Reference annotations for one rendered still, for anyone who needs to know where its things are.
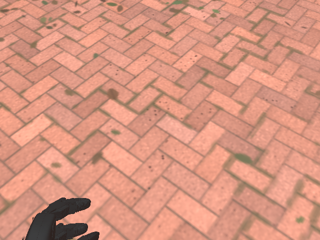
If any robot left hand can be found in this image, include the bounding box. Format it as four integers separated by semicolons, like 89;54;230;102
22;197;100;240

